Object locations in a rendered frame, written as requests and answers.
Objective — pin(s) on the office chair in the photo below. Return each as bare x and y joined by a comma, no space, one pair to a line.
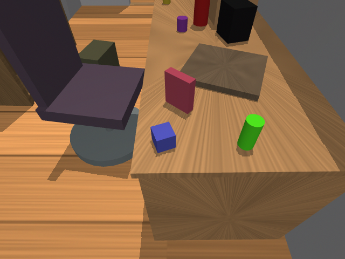
98,99

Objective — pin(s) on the bookshelf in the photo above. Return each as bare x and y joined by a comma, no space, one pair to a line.
12,90

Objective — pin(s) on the desk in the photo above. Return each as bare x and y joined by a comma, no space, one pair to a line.
208,188

